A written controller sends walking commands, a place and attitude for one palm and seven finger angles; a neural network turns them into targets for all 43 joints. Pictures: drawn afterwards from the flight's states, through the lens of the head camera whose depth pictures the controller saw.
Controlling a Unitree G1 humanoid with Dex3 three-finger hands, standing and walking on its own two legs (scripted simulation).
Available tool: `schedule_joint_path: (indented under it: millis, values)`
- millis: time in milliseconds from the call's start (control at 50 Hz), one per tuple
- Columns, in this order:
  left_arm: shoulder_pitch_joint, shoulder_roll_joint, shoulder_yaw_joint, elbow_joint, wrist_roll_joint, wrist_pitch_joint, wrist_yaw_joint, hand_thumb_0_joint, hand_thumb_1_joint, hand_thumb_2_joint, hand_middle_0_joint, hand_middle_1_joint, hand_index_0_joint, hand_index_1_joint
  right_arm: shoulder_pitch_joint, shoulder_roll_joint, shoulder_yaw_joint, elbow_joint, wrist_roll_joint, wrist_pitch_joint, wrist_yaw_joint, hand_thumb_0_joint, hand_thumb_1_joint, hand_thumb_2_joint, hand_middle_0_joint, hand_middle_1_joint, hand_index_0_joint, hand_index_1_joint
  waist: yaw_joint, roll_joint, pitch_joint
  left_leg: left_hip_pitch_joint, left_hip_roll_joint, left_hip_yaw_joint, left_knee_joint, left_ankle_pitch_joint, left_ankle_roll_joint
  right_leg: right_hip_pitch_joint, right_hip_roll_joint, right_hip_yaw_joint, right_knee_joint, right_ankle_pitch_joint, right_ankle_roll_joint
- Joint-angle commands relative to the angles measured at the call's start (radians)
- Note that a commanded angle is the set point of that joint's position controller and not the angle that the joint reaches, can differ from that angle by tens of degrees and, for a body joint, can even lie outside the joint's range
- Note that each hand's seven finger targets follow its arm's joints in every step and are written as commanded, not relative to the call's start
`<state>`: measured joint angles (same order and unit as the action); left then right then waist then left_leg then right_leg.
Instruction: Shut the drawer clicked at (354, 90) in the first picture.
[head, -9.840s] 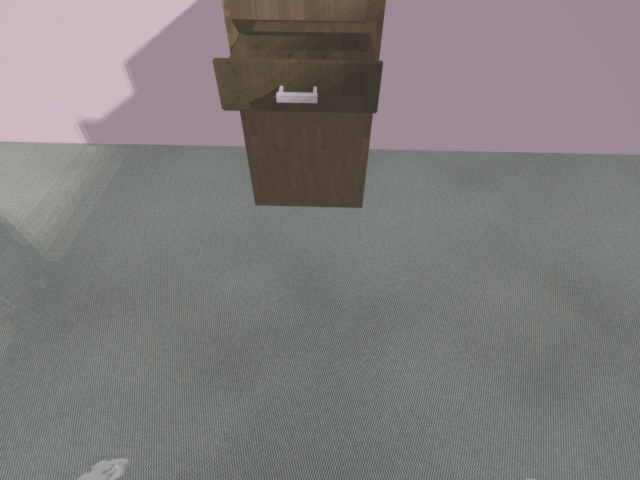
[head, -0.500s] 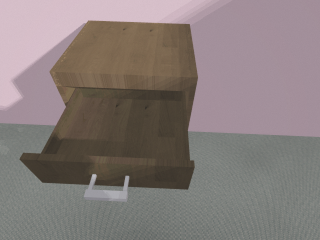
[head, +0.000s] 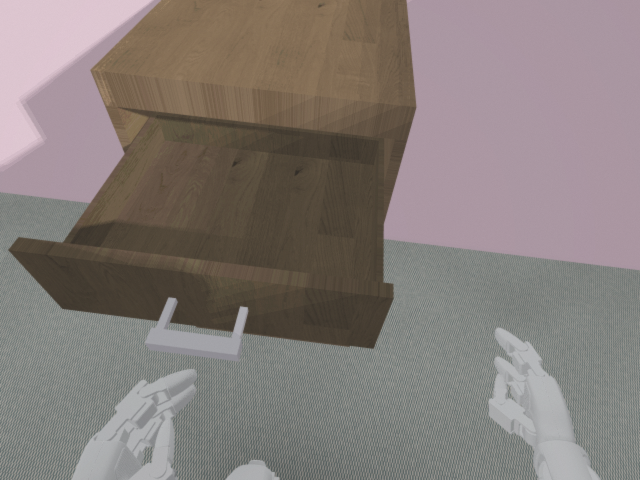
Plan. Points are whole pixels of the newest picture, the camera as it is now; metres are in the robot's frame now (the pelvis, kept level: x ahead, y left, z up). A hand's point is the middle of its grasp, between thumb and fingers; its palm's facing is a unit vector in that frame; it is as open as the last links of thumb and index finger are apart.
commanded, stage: raise the hand and make a fist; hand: left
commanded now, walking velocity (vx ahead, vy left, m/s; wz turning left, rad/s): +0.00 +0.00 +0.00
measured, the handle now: (200, 328) +0.29 +0.18 +0.02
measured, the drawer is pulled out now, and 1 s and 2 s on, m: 0.30 0.30 0.30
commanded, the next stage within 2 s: bring the fist close to the handle in 1.50 s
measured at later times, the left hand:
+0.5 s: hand (148, 458) +0.14 +0.18 +0.07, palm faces +0.06 -1.00 -0.06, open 3.6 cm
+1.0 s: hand (162, 472) +0.12 +0.15 +0.11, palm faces -0.02 -1.00 +0.03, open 3.2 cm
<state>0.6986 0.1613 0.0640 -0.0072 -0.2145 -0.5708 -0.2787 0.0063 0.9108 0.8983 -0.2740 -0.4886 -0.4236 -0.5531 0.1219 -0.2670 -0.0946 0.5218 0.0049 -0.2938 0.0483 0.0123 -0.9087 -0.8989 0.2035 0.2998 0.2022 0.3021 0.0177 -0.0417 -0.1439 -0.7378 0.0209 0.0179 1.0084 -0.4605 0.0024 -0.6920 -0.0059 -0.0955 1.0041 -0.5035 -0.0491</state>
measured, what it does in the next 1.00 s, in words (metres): stands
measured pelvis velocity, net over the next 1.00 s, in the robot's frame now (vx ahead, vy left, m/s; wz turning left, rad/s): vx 0.00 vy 0.03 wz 0.01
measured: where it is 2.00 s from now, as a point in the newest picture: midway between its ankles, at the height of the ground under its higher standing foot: outside the picture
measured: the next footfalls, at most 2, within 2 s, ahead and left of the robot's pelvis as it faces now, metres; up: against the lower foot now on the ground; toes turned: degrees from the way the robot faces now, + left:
none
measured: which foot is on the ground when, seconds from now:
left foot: down 0.00-1.00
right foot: down 0.00-1.00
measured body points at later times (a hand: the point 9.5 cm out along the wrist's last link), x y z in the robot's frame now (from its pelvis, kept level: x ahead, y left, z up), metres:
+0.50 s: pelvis -0.01 -0.01 +0.00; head +0.02 -0.02 +0.45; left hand +0.13 +0.23 +0.07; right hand +0.14 -0.26 -0.09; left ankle +0.02 +0.12 -0.68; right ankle +0.00 -0.09 -0.68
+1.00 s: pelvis +0.00 +0.03 +0.00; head +0.00 +0.03 +0.45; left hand +0.12 +0.20 +0.11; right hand +0.22 -0.16 -0.03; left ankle +0.02 +0.12 -0.68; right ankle +0.00 -0.09 -0.68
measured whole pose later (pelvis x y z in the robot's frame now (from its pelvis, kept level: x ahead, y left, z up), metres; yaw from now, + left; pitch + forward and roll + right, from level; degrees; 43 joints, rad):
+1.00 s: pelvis +0.00 +0.03 +0.00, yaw +1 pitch +8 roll -2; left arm 0.91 0.15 -0.10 -0.56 -0.16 -0.25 -0.15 0.01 0.90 0.90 -1.36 -1.56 -1.36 -1.56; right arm 0.22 -0.17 0.03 0.38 0.05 -0.18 0.00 0.02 -0.90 -0.90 0.21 0.30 0.21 0.30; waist 0.03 0.05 -0.15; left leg -0.69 0.01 0.01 1.03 -0.48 0.04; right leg -0.61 -0.02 -0.10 0.98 -0.50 -0.01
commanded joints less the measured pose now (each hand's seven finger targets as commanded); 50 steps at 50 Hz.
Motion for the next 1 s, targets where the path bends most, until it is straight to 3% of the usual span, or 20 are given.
schedule_joint_path:
  millis: [0, 40, 60, 140, 220, 240, 280, 340, 360, 460, 480, 540, 580, 640, 680, 740, 820, 900, 940, 980]
  values:
    - [-0.064, 0.111, 0.092, -0.409, -0.032, -0.142, 0.019, 0.000, 0.900, 0.900, -0.620, -0.755, -0.620, -0.755, -0.019, -0.061, -0.010, -0.148, 0.002, -0.023, -0.024, 0.000, -0.900, -0.900, 0.200, 0.300, 0.200, 0.300, -0.019, 0.172, -0.155, 0.049, -0.020, -0.030, -0.018, 0.213, 0.020, -0.046, 0.013, 0.068, -0.066, 0.197, 0.004]
    - [-0.135, 0.131, 0.122, -0.453, -0.038, -0.127, 0.056, 0.000, 0.900, 0.900, -0.660, -0.798, -0.660, -0.798, -0.001, -0.061, -0.004, -0.149, 0.009, -0.003, -0.051, 0.000, -0.900, -0.900, 0.200, 0.300, 0.200, 0.300, -0.039, 0.138, -0.130, -0.005, -0.023, -0.033, 0.012, 0.121, 0.025, -0.076, 0.012, 0.103, -0.100, 0.077, 0.008]
    - [-0.137, 0.106, 0.098, -0.451, -0.042, -0.113, 0.058, 0.000, 0.900, 0.900, -0.680, -0.820, -0.680, -0.820, 0.004, -0.055, 0.000, -0.156, 0.014, 0.003, -0.062, 0.000, -0.900, -0.900, 0.200, 0.300, 0.200, 0.300, -0.048, 0.126, -0.120, -0.017, -0.023, -0.036, 0.020, 0.093, 0.027, -0.086, 0.010, 0.115, -0.117, 0.030, 0.009]
    - [-0.141, 0.113, 0.050, -0.388, -0.057, -0.015, -0.014, 0.000, 0.900, 0.900, -0.760, -0.907, -0.760, -0.907, 0.006, -0.062, 0.018, -0.171, 0.040, 0.012, -0.094, 0.000, -0.900, -0.900, 0.200, 0.300, 0.200, 0.300, -0.070, 0.031, -0.103, -0.078, -0.016, -0.033, 0.050, 0.035, 0.037, -0.051, -0.006, 0.189, -0.201, -0.092, 0.030]
    - [-0.053, 0.175, 0.101, -0.356, -0.075, 0.145, -0.084, 0.000, 0.900, 0.900, -0.840, -0.993, -0.840, -0.993, -0.003, -0.055, 0.030, -0.196, 0.063, 0.028, -0.114, 0.000, -0.900, -0.900, 0.200, 0.300, 0.200, 0.300, -0.030, 0.004, -0.158, -0.067, -0.024, -0.037, 0.016, 0.072, 0.037, 0.088, -0.043, 0.238, -0.246, -0.027, 0.060]
    - [-0.003, 0.198, 0.153, -0.319, -0.080, 0.186, -0.076, 0.000, 0.900, 0.900, -0.860, -1.015, -0.860, -1.015, -0.023, -0.048, 0.030, -0.191, 0.066, 0.037, -0.118, 0.000, -0.900, -0.900, 0.200, 0.300, 0.200, 0.300, -0.006, 0.019, -0.162, -0.060, -0.026, -0.040, 0.007, 0.086, 0.034, 0.117, -0.046, 0.241, -0.249, 0.003, 0.065]
    - [0.026, 0.177, 0.173, -0.352, -0.102, 0.228, -0.053, 0.000, 0.900, 0.900, -0.900, -1.058, -0.900, -1.058, -0.028, -0.029, 0.036, -0.198, 0.067, 0.049, -0.124, 0.000, -0.900, -0.900, 0.200, 0.300, 0.200, 0.300, 0.006, -0.019, -0.149, -0.052, -0.026, -0.047, -0.026, 0.107, 0.030, 0.154, -0.053, 0.217, -0.245, 0.056, 0.073]
    - [0.085, 0.183, 0.249, -0.362, -0.127, 0.215, 0.012, 0.000, 0.900, 0.900, -0.960, -1.123, -0.960, -1.123, -0.044, -0.012, 0.031, -0.177, 0.065, 0.053, -0.129, 0.000, -0.900, -0.900, 0.200, 0.300, 0.200, 0.300, 0.033, -0.043, -0.111, -0.034, -0.022, -0.056, -0.059, 0.131, 0.019, 0.183, -0.049, 0.190, -0.240, 0.129, 0.074]
    - [0.100, 0.151, 0.218, -0.408, -0.123, 0.192, 0.026, 0.000, 0.900, 0.900, -0.980, -1.145, -0.980, -1.145, -0.028, -0.008, 0.031, -0.179, 0.059, 0.045, -0.124, 0.000, -0.900, -0.900, 0.200, 0.300, 0.200, 0.300, 0.033, -0.011, -0.110, -0.015, -0.022, -0.054, -0.074, 0.155, 0.019, 0.179, -0.045, 0.170, -0.226, 0.168, 0.068]
    - [0.147, 0.101, 0.104, -0.441, -0.093, 0.081, 0.027, 0.000, 0.900, 0.900, -1.080, -1.253, -1.080, -1.253, 0.006, -0.021, 0.018, -0.157, 0.054, 0.006, -0.103, 0.000, -0.900, -0.900, 0.200, 0.300, 0.200, 0.300, -0.004, -0.001, -0.066, 0.012, -0.027, -0.045, -0.077, 0.174, 0.025, 0.121, -0.040, 0.154, -0.222, 0.209, 0.068]
    - [0.143, 0.083, 0.061, -0.444, -0.088, 0.065, 0.010, 0.000, 0.900, 0.900, -1.100, -1.275, -1.100, -1.275, 0.011, -0.030, 0.018, -0.161, 0.056, -0.005, -0.099, 0.000, -0.900, -0.900, 0.200, 0.300, 0.200, 0.300, -0.019, 0.010, -0.053, 0.017, -0.027, -0.044, -0.072, 0.165, 0.028, 0.099, -0.041, 0.155, -0.227, 0.193, 0.069]
    - [0.108, 0.118, 0.053, -0.453, -0.075, 0.038, -0.008, 0.000, 0.900, 0.900, -1.160, -1.340, -1.160, -1.340, 0.014, -0.048, 0.017, -0.158, 0.059, -0.022, -0.102, 0.000, -0.900, -0.900, 0.200, 0.300, 0.200, 0.300, -0.035, 0.000, -0.021, 0.014, -0.027, -0.046, -0.067, 0.117, 0.034, 0.057, -0.036, 0.164, -0.256, 0.063, 0.055]
    - [0.104, 0.103, 0.012, -0.525, -0.063, 0.031, -0.005, 0.000, 0.900, 0.900, -1.200, -1.383, -1.200, -1.383, 0.030, -0.054, 0.017, -0.182, 0.059, -0.030, -0.100, 0.000, -0.900, -0.900, 0.200, 0.300, 0.200, 0.300, -0.030, 0.054, -0.058, 0.053, -0.027, -0.040, -0.089, 0.113, 0.040, 0.045, -0.022, 0.135, -0.240, 0.008, 0.036]
    - [0.137, 0.131, 0.047, -0.569, -0.048, 0.055, 0.044, 0.000, 0.900, 0.900, -1.260, -1.448, -1.260, -1.448, 0.027, -0.048, 0.015, -0.189, 0.056, -0.020, -0.095, 0.000, -0.900, -0.900, 0.200, 0.300, 0.200, 0.300, -0.009, 0.072, -0.101, 0.086, -0.018, -0.048, -0.114, 0.135, 0.040, 0.065, -0.004, 0.086, -0.206, 0.059, 0.025]
    - [0.174, 0.083, 0.008, -0.599, -0.038, 0.081, 0.072, 0.000, 0.900, 0.900, -1.300, -1.492, -1.300, -1.492, 0.020, -0.041, 0.019, -0.216, 0.055, -0.005, -0.088, 0.000, -0.900, -0.900, 0.200, 0.300, 0.200, 0.300, -0.005, 0.078, -0.098, 0.105, -0.015, -0.048, -0.135, 0.141, 0.038, 0.066, 0.005, 0.052, -0.185, 0.091, 0.024]
    - [0.216, 0.064, -0.008, -0.612, -0.019, 0.137, 0.104, 0.000, 0.900, 0.900, -1.360, -1.557, -1.360, -1.557, 0.006, -0.037, 0.026, -0.237, 0.055, 0.021, -0.078, 0.000, -0.900, -0.900, 0.200, 0.300, 0.200, 0.300, 0.008, 0.090, -0.086, 0.121, -0.011, -0.053, -0.160, 0.155, 0.036, 0.084, 0.012, 0.023, -0.176, 0.128, 0.022]
    - [0.246, 0.020, -0.112, -0.697, 0.008, 0.207, 0.107, 0.000, 0.900, 0.900, -1.400, -1.600, -1.400, -1.600, 0.003, -0.037, 0.041, -0.277, 0.056, 0.042, -0.064, 0.000, -0.900, -0.900, 0.200, 0.300, 0.200, 0.300, -0.007, 0.083, -0.053, 0.143, -0.002, -0.060, -0.177, 0.183, 0.039, 0.083, 0.012, 0.001, -0.172, 0.168, 0.027]
    - [0.262, 0.034, -0.146, -0.764, 0.039, 0.252, 0.120, 0.000, 0.900, 0.900, -1.400, -1.600, -1.400, -1.600, 0.005, -0.035, 0.054, -0.303, 0.054, 0.062, -0.057, 0.000, -0.900, -0.900, 0.200, 0.300, 0.200, 0.300, -0.010, 0.066, -0.023, 0.135, 0.001, -0.070, -0.189, 0.168, 0.040, 0.082, 0.015, -0.004, -0.171, 0.151, 0.029]
    - [0.255, 0.062, -0.127, -0.790, 0.057, 0.262, 0.142, 0.000, 0.900, 0.900, -1.400, -1.600, -1.400, -1.600, 0.004, -0.038, 0.055, -0.309, 0.054, 0.073, -0.059, 0.000, -0.900, -0.900, 0.200, 0.300, 0.200, 0.300, -0.005, 0.082, -0.005, 0.139, 0.006, -0.076, -0.194, 0.150, 0.037, 0.071, 0.020, -0.006, -0.170, 0.127, 0.026]
    - [0.279, 0.029, -0.167, -0.836, 0.063, 0.266, 0.158, 0.000, 0.900, 0.900, -1.400, -1.600, -1.400, -1.600, 0.023, -0.029, 0.063, -0.335, 0.052, 0.081, -0.053, 0.000, -0.900, -0.900, 0.200, 0.300, 0.200, 0.300, -0.004, 0.092, -0.015, 0.146, 0.006, -0.079, -0.198, 0.149, 0.036, 0.066, 0.021, -0.012, -0.159, 0.116, 0.024]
